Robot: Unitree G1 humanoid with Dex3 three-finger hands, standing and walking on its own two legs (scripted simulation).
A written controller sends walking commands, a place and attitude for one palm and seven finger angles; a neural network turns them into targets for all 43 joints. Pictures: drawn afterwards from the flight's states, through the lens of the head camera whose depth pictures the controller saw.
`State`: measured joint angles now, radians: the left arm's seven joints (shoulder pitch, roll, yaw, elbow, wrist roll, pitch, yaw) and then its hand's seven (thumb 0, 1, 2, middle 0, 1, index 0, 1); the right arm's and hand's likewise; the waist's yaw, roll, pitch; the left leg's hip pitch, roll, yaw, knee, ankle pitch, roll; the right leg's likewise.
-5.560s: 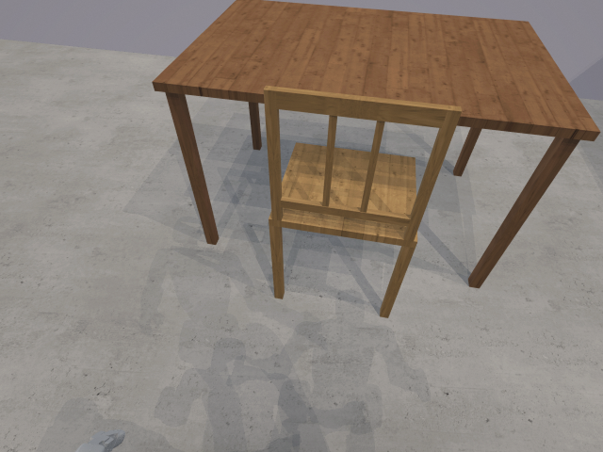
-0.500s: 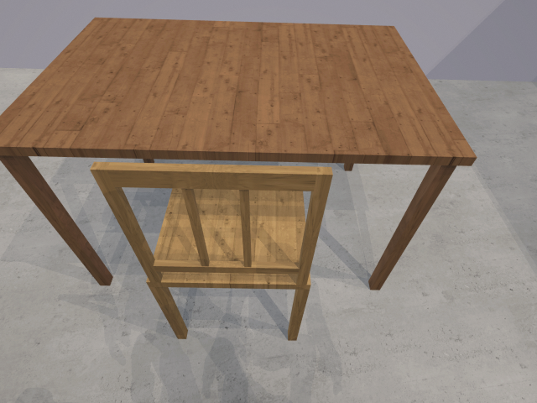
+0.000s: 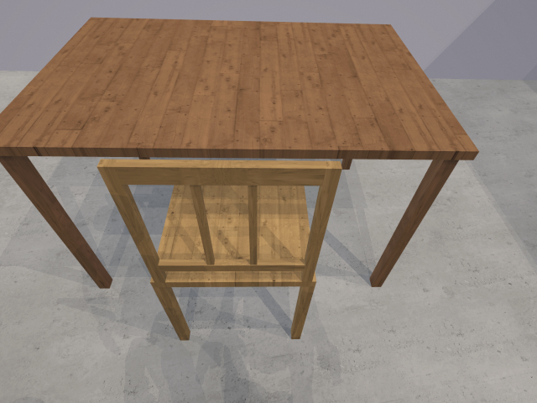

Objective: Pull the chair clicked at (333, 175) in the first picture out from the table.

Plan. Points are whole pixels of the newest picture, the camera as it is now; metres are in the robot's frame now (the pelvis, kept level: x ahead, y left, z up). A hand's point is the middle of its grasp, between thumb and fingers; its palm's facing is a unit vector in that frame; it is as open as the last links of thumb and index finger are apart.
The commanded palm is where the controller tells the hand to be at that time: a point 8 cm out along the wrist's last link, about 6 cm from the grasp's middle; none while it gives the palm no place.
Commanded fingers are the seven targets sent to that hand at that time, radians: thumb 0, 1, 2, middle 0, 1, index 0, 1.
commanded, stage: look again from close up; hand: left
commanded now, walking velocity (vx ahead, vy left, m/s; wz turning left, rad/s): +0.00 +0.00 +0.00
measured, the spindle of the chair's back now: (203, 228) +0.47 +0.17 -0.09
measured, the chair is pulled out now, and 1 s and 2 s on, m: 0.00 0.00 0.00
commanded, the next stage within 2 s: raise the hand toward the chair's back in 0.60 s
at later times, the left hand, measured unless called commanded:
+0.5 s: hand out of the picture -0.04 +0.19 -0.17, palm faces +0.01 -0.98 -0.19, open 7.4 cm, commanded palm none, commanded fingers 0.00 0.90 0.90 -0.20 -0.30 -0.20 -0.30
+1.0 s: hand (158, 339) +0.20 +0.17 +0.02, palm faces +0.05 -1.00 -0.01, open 8.2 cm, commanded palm +0.11 +0.23 -0.06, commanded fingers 0.00 0.53 0.74 -0.16 -0.24 -0.16 -0.24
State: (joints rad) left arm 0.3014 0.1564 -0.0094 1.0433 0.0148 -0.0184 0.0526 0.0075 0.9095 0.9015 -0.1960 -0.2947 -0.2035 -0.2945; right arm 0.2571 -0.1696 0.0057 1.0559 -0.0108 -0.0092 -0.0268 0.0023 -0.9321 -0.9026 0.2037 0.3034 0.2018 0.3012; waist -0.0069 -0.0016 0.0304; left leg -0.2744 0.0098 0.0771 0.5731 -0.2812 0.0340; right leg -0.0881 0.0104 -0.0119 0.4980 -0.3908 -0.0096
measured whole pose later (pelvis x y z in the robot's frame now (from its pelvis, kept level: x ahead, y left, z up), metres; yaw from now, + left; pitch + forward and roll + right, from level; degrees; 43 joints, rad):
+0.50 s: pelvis -0.01 +0.02 +0.01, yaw +0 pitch +0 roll +0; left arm 0.35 0.18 -0.02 1.08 0.02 0.00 0.04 0.01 0.91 0.90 -0.19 -0.29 -0.20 -0.29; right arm 0.26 -0.16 0.01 1.09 0.00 -0.01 -0.01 0.00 -0.92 -0.90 0.20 0.30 0.20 0.30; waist 0.01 -0.03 0.03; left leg -0.25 -0.03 0.10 0.46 -0.21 0.07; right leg -0.09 -0.03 0.01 0.44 -0.35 0.02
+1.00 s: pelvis -0.05 +0.00 -0.04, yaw +1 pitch +9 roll +0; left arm 0.24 0.18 0.11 0.16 -0.21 -0.42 -0.14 0.01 0.77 0.83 -0.17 -0.27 -0.18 -0.27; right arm 0.19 -0.23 -0.02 0.68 0.01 -0.24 -0.02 0.01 -0.91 -0.90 0.21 0.30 0.20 0.30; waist -0.04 -0.01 -0.14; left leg -0.69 0.00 0.07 0.84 -0.30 0.04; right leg -0.55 -0.01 -0.03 0.89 -0.49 -0.02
